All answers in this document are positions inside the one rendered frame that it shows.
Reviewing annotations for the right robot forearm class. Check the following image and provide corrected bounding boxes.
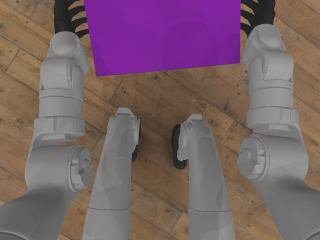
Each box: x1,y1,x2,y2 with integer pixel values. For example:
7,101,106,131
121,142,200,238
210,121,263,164
241,24,309,173

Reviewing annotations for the carton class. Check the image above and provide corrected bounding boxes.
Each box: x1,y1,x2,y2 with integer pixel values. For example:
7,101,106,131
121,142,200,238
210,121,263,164
84,0,241,77

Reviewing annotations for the robot left upper arm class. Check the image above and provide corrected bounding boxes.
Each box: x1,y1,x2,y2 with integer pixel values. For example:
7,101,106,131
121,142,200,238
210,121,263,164
0,144,94,240

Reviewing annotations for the left robot forearm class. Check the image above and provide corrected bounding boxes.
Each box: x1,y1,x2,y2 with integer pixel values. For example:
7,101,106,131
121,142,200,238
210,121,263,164
24,31,91,186

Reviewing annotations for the right robot hand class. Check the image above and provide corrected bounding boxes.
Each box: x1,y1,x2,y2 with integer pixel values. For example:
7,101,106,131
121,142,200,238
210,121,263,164
240,0,276,38

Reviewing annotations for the right robot thigh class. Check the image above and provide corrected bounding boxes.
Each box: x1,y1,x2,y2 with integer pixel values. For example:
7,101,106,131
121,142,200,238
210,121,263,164
179,119,236,240

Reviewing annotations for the left robot foot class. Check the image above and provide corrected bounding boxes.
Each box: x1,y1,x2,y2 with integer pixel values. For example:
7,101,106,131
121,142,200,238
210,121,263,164
131,118,141,162

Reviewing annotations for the left robot hand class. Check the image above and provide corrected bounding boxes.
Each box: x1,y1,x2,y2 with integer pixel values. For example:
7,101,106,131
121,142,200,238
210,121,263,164
53,0,89,38

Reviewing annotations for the robot right upper arm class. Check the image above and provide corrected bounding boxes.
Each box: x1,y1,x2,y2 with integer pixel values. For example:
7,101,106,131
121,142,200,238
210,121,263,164
237,134,320,240

